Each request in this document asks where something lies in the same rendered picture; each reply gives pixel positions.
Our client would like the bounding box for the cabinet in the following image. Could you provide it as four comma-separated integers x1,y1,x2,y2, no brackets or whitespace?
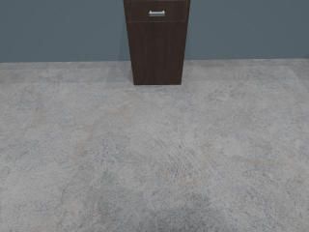
123,0,191,86

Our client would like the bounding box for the drawer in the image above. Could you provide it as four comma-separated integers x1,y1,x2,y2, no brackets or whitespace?
126,0,187,22

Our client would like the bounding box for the handle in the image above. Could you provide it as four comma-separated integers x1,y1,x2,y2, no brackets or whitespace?
149,11,165,16

